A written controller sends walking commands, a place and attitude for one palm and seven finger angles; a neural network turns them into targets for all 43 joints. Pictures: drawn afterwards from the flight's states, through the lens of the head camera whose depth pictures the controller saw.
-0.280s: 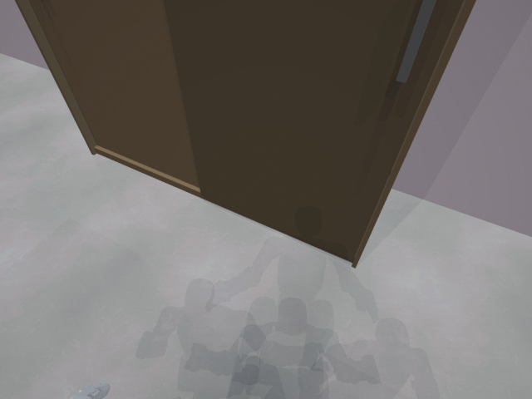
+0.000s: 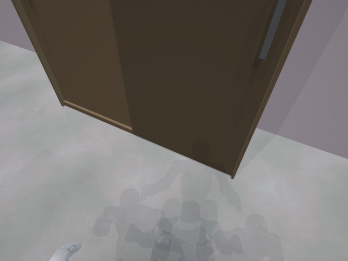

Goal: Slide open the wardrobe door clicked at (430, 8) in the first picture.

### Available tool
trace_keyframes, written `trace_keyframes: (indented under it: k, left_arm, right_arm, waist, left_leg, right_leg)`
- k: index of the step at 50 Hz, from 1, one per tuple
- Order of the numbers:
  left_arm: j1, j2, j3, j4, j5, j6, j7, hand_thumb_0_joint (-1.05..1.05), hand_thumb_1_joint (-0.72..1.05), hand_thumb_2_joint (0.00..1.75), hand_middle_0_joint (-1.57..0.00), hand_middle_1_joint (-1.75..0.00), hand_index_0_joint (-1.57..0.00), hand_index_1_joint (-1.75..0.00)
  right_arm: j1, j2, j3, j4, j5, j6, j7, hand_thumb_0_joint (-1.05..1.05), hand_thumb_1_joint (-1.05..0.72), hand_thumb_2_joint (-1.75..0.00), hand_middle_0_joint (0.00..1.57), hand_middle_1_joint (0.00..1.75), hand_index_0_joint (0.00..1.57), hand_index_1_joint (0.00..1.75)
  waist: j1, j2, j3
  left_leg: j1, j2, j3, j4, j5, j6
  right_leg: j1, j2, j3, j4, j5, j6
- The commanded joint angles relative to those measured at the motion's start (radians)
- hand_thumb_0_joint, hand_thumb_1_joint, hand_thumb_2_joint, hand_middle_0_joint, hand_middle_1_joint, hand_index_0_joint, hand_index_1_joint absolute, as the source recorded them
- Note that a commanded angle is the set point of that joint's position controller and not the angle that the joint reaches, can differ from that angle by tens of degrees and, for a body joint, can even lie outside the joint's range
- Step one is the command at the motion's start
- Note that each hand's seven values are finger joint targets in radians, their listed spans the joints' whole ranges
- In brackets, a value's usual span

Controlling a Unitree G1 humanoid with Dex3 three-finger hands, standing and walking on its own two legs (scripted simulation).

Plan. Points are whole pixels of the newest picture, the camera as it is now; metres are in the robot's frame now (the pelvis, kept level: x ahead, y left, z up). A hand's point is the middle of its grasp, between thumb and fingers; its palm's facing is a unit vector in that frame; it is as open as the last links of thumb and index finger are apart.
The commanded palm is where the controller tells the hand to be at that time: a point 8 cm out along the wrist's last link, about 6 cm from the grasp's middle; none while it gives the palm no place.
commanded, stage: stand and wait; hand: right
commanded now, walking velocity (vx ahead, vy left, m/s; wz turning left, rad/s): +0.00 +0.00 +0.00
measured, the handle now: (277, 16) +0.79 -0.29 +0.24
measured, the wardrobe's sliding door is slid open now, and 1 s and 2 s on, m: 0.00 0.00 0.00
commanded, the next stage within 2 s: look at it before walking up in 0.54 s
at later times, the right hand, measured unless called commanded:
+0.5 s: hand out of the picture +0.07 -0.23 -0.15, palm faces -0.04 +0.94 -0.34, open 7.4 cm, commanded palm none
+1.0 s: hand out of the picture +0.07 -0.23 -0.15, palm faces -0.04 +0.94 -0.33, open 7.4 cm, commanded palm none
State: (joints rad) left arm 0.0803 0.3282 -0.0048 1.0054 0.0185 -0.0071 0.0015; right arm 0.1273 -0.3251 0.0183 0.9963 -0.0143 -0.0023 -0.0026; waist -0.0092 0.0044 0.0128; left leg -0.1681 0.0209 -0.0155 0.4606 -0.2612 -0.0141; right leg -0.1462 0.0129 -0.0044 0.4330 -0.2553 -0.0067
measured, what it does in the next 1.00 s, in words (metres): stands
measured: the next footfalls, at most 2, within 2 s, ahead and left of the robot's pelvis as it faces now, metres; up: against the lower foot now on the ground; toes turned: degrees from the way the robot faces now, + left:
none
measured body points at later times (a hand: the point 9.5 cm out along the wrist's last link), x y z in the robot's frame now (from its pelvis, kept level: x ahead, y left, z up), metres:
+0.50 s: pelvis -0.01 +0.02 +0.00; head +0.00 +0.02 +0.45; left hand +0.05 +0.31 -0.13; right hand +0.07 -0.28 -0.13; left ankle -0.01 +0.13 -0.74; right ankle -0.01 -0.12 -0.74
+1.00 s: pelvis -0.01 +0.01 +0.01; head -0.01 +0.01 +0.46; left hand +0.07 +0.31 -0.13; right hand +0.08 -0.28 -0.13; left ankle -0.01 +0.13 -0.74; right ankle -0.01 -0.12 -0.74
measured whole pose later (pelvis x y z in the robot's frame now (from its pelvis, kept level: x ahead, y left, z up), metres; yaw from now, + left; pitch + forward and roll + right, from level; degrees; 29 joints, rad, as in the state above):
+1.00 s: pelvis -0.01 +0.01 +0.01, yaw +1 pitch -2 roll +0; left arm 0.12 0.34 0.00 1.11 0.01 -0.01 0.00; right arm 0.13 -0.34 0.01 1.07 -0.01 -0.01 0.00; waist 0.00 0.01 0.03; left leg -0.14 -0.01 -0.02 0.38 -0.20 0.01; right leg -0.12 -0.02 -0.01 0.36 -0.20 0.01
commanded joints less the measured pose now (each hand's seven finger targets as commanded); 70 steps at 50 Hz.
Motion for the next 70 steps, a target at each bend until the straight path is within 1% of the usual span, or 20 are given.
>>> trace_keyframes:
  k: [1, 7, 12, 15, 19, 22, 29, 36, 40, 45, 49, 51, 52, 56, 61, 64, 65, 68, 69, 70]
  left_arm:
    - [-0.036, 0.204, 0.049, -0.053, -0.006, -0.024, 0.011, 0.0, 0.9, 0.9, -0.2, -0.3, -0.2, -0.3]
    - [-0.024, 0.199, 0.046, -0.025, -0.008, -0.023, 0.011, 0.0, 0.9, 0.9, -0.2, -0.3, -0.2, -0.3]
    - [-0.011, 0.201, 0.044, 0.001, -0.009, -0.027, 0.013, 0.0, 0.9, 0.9, -0.2, -0.3, -0.2, -0.3]
    - [-0.005, 0.202, 0.043, 0.014, -0.01, -0.024, 0.013, 0.0, 0.9, 0.9, -0.2, -0.3, -0.2, -0.3]
    - [0.0, 0.204, 0.042, 0.028, -0.01, -0.023, 0.012, 0.0, 0.9, 0.9, -0.2, -0.3, -0.2, -0.3]
    - [0.006, 0.206, 0.042, 0.032, -0.01, -0.023, 0.012, 0.0, 0.9, 0.9, -0.2, -0.3, -0.2, -0.3]
    - [0.004, 0.209, 0.041, 0.04, -0.009, -0.023, 0.01, 0.0, 0.9, 0.9, -0.2, -0.3, -0.2, -0.3]
    - [0.003, 0.21, 0.041, 0.037, -0.011, -0.027, 0.011, 0.0, 0.9, 0.9, -0.2, -0.3, -0.2, -0.3]
    - [-0.002, 0.212, 0.04, 0.039, -0.009, -0.028, 0.012, 0.0, 0.9, 0.9, -0.2, -0.3, -0.2, -0.3]
    - [-0.006, 0.212, 0.04, 0.039, -0.01, -0.027, 0.011, 0.0, 0.9, 0.9, -0.2, -0.3, -0.2, -0.3]
    - [-0.006, 0.214, 0.039, 0.04, -0.01, -0.028, 0.012, 0.0, 0.9, 0.9, -0.2, -0.3, -0.2, -0.3]
    - [-0.005, 0.212, 0.04, 0.038, -0.012, -0.028, 0.013, 0.0, 0.9, 0.9, -0.2, -0.3, -0.2, -0.3]
    - [-0.004, 0.213, 0.04, 0.04, -0.012, -0.029, 0.013, 0.0, 0.9, 0.9, -0.2, -0.3, -0.2, -0.3]
    - [-0.005, 0.212, 0.041, 0.041, -0.013, -0.028, 0.013, 0.0, 0.9, 0.9, -0.2, -0.3, -0.2, -0.3]
    - [-0.005, 0.214, 0.04, 0.041, -0.013, -0.03, 0.013, 0.0, 0.9, 0.9, -0.2, -0.3, -0.2, -0.3]
    - [-0.009, 0.216, 0.039, 0.04, -0.013, -0.028, 0.012, 0.0, 0.9, 0.9, -0.2, -0.3, -0.2, -0.3]
    - [-0.008, 0.208, 0.038, 0.037, -0.012, -0.024, 0.011, 0.0, 0.9, 0.9, -0.2, -0.3, -0.2, -0.3]
    - [0.045, 0.1, 0.021, 0.029, -0.009, 0.001, 0.005, 0.0, 0.9, 0.9, -0.2, -0.3, -0.2, -0.3]
    - [0.046, 0.094, 0.024, 0.02, -0.008, 0.009, 0.004, 0.0, 0.9, 0.9, -0.2, -0.3, -0.2, -0.3]
    - [0.051, 0.093, 0.027, 0.008, -0.007, 0.015, 0.003, 0.0, 0.9, 0.9, -0.2, -0.3, -0.2, -0.3]
  right_arm:
    - [-0.037, -0.217, -0.051, -0.059, 0.0, -0.022, -0.012, 0.0, -0.9, -0.9, 0.2, 0.3, 0.2, 0.3]
    - [-0.033, -0.216, -0.051, -0.04, 0.002, -0.024, -0.011, 0.0, -0.9, -0.9, 0.2, 0.3, 0.2, 0.3]
    - [-0.023, -0.217, -0.052, -0.018, 0.005, -0.029, -0.013, 0.0, -0.9, -0.9, 0.2, 0.3, 0.2, 0.3]
    - [-0.024, -0.219, -0.05, -0.007, 0.006, -0.028, -0.012, 0.0, -0.9, -0.9, 0.2, 0.3, 0.2, 0.3]
    - [-0.028, -0.22, -0.05, 0.003, 0.005, -0.028, -0.012, 0.0, -0.9, -0.9, 0.2, 0.3, 0.2, 0.3]
    - [-0.029, -0.223, -0.051, 0.007, 0.005, -0.028, -0.013, 0.0, -0.9, -0.9, 0.2, 0.3, 0.2, 0.3]
    - [-0.035, -0.225, -0.05, 0.009, 0.004, -0.028, -0.011, 0.0, -0.9, -0.9, 0.2, 0.3, 0.2, 0.3]
    - [-0.036, -0.223, -0.051, 0.007, 0.004, -0.03, -0.011, 0.0, -0.9, -0.9, 0.2, 0.3, 0.2, 0.3]
    - [-0.039, -0.222, -0.05, 0.008, 0.003, -0.03, -0.011, 0.0, -0.9, -0.9, 0.2, 0.3, 0.2, 0.3]
    - [-0.037, -0.223, -0.049, 0.01, 0.003, -0.028, -0.01, 0.0, -0.9, -0.9, 0.2, 0.3, 0.2, 0.3]
    - [-0.033, -0.221, -0.049, 0.012, 0.003, -0.028, -0.01, 0.0, -0.9, -0.9, 0.2, 0.3, 0.2, 0.3]
    - [-0.032, -0.222, -0.05, 0.012, 0.003, -0.029, -0.01, 0.0, -0.9, -0.9, 0.2, 0.3, 0.2, 0.3]
    - [-0.027, -0.22, -0.05, 0.014, 0.003, -0.029, -0.01, 0.0, -0.9, -0.9, 0.2, 0.3, 0.2, 0.3]
    - [-0.026, -0.222, -0.049, 0.018, 0.003, -0.029, -0.011, 0.0, -0.9, -0.9, 0.2, 0.3, 0.2, 0.3]
    - [-0.022, -0.222, -0.049, 0.02, 0.003, -0.03, -0.011, 0.0, -0.9, -0.9, 0.2, 0.3, 0.2, 0.3]
    - [-0.028, -0.224, -0.051, 0.02, 0.003, -0.027, -0.01, 0.0, -0.9, -0.9, 0.2, 0.3, 0.2, 0.3]
    - [-0.023, -0.218, -0.052, 0.017, 0.003, -0.023, -0.011, 0.0, -0.9, -0.9, 0.2, 0.3, 0.2, 0.3]
    - [0.033, -0.123, -0.041, 0.013, 0.005, 0.004, -0.023, 0.0, -0.9, -0.9, 0.2, 0.3, 0.2, 0.3]
    - [0.047, -0.121, -0.042, 0.007, 0.004, 0.011, -0.025, 0.0, -0.9, -0.9, 0.2, 0.3, 0.2, 0.3]
    - [0.057, -0.127, -0.048, -0.005, 0.002, 0.015, -0.027, 0.0, -0.9, -0.9, 0.2, 0.3, 0.2, 0.3]
  waist:
    - [0.009, 0.005, -0.047]
    - [0.011, 0.002, -0.046]
    - [0.009, 0.0, -0.076]
    - [0.01, 0.013, -0.058]
    - [0.009, 0.009, -0.036]
    - [0.01, 0.013, -0.045]
    - [0.011, 0.007, -0.021]
    - [0.01, 0.01, -0.049]
    - [0.011, 0.006, -0.043]
    - [0.009, -0.002, -0.025]
    - [0.009, -0.013, -0.043]
    - [0.009, 0.002, -0.04]
    - [0.009, -0.008, -0.051]
    - [0.008, 0.004, -0.049]
    - [0.007, -0.009, -0.047]
    - [0.006, -0.01, -0.026]
    - [0.005, -0.008, -0.022]
    - [0.001, -0.003, -0.032]
    - [-0.004, -0.007, -0.019]
    - [-0.005, 0.011, -0.024]
  left_leg:
    - [0.004, 0.094, -0.08, -0.082, 0.206, 0.045]
    - [0.008, 0.097, -0.096, -0.107, 0.171, 0.047]
    - [0.039, 0.101, -0.095, -0.104, 0.233, 0.051]
    - [0.031, 0.102, -0.1, -0.118, 0.21, 0.05]
    - [0.021, 0.1, -0.107, -0.132, 0.184, 0.051]
    - [0.026, 0.1, -0.108, -0.136, 0.172, 0.05]
    - [0.003, 0.098, -0.117, -0.158, 0.123, 0.05]
    - [0.028, 0.096, -0.106, -0.142, 0.205, 0.048]
    - [0.026, 0.096, -0.103, -0.144, 0.211, 0.047]
    - [0.017, 0.096, -0.103, -0.157, 0.174, 0.044]
    - [0.028, 0.094, -0.101, -0.153, 0.187, 0.043]
    - [0.028, 0.093, -0.101, -0.151, 0.208, 0.044]
    - [0.035, 0.097, -0.096, -0.151, 0.211, 0.043]
    - [0.038, 0.096, -0.094, -0.151, 0.223, 0.042]
    - [0.043, 0.096, -0.093, -0.153, 0.23, 0.042]
    - [0.044, 0.097, -0.083, -0.152, 0.201, 0.037]
    - [0.041, 0.101, -0.075, -0.14, 0.194, 0.034]
    - [0.04, 0.117, -0.044, -0.075, 0.206, 0.012]
    - [0.027, 0.125, -0.041, -0.065, 0.195, 0.011]
    - [0.032, 0.137, -0.049, -0.057, 0.199, 0.017]
  right_leg:
    - [0.005, -0.115, 0.083, -0.073, 0.197, -0.029]
    - [0.0, -0.115, 0.082, -0.084, 0.153, -0.023]
    - [0.018, -0.122, 0.08, -0.082, 0.196, -0.02]
    - [0.015, -0.122, 0.08, -0.094, 0.169, -0.018]
    - [0.006, -0.123, 0.08, -0.103, 0.149, -0.016]
    - [0.01, -0.125, 0.081, -0.106, 0.145, -0.016]
    - [0.007, -0.122, 0.083, -0.117, 0.12, -0.014]
    - [0.023, -0.13, 0.086, -0.113, 0.179, -0.016]
    - [0.026, -0.131, 0.082, -0.123, 0.179, -0.014]
    - [0.02, -0.13, 0.086, -0.132, 0.152, -0.015]
    - [0.029, -0.132, 0.089, -0.132, 0.168, -0.016]
    - [0.032, -0.134, 0.09, -0.128, 0.186, -0.017]
    - [0.036, -0.135, 0.087, -0.128, 0.186, -0.017]
    - [0.041, -0.135, 0.089, -0.13, 0.198, -0.017]
    - [0.042, -0.135, 0.089, -0.134, 0.207, -0.016]
    - [0.016, -0.131, 0.098, -0.141, 0.187, -0.017]
    - [0.005, -0.128, 0.102, -0.129, 0.193, -0.017]
    - [-0.057, -0.119, 0.105, -0.063, 0.235, -0.007]
    - [-0.088, -0.114, 0.107, -0.04, 0.224, -0.006]
    - [-0.117, -0.105, 0.109, -0.01, 0.223, -0.007]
